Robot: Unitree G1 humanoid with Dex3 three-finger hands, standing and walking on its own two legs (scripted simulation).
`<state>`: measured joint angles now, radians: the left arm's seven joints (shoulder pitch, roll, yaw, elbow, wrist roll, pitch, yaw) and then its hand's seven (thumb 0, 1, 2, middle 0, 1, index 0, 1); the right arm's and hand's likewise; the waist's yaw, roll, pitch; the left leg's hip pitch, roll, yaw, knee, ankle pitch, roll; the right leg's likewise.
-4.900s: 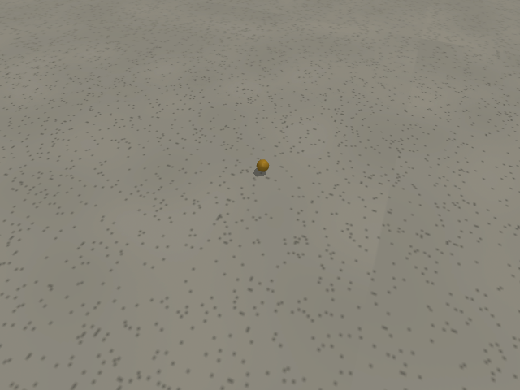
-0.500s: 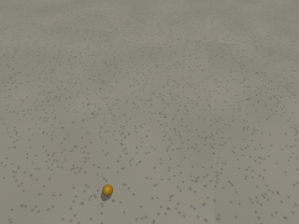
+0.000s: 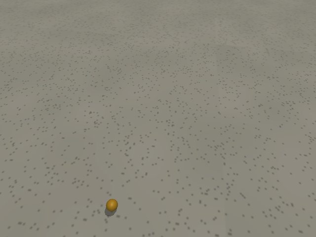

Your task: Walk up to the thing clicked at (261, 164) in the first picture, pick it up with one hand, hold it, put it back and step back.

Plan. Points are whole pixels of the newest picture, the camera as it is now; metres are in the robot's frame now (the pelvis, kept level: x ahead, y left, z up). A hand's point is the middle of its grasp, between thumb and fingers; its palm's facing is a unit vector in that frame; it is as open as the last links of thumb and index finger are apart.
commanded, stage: walk up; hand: left
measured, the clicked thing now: (111, 205) +0.45 +0.26 -0.75
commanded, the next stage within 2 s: none
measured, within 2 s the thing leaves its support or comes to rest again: neither
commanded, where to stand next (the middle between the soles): +0.07 +0.00 m, yaw -1 degrees
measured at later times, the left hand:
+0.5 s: hand out of the picture +0.12 +0.33 -0.20, palm faces -0.08 -0.94 -0.33, open 7.4 cm
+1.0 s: hand out of the picture +0.04 +0.25 -0.14, palm faces -0.03 -0.89 -0.46, open 7.4 cm
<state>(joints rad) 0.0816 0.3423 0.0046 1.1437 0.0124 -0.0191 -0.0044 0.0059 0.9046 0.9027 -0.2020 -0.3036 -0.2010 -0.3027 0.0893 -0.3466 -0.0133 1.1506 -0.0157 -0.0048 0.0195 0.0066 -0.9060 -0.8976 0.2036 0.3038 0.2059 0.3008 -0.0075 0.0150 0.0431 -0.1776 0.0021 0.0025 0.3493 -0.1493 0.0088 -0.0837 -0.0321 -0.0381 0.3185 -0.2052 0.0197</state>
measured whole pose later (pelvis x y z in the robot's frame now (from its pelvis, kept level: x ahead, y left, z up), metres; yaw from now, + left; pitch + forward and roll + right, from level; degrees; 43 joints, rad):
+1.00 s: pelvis -0.04 -0.03 -0.02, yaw -2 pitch -1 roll +2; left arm 0.28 0.34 0.07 0.84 0.04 -0.02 -0.01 0.01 0.90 0.90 -0.21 -0.30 -0.21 -0.30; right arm 0.32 -0.45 -0.07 0.90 -0.03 0.04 0.02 0.01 -0.91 -0.90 0.20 0.30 0.21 0.30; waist 0.01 0.09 0.06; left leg -0.49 -0.08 -0.10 1.20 -0.38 0.00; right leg -0.35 -0.04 0.02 0.69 -0.41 -0.02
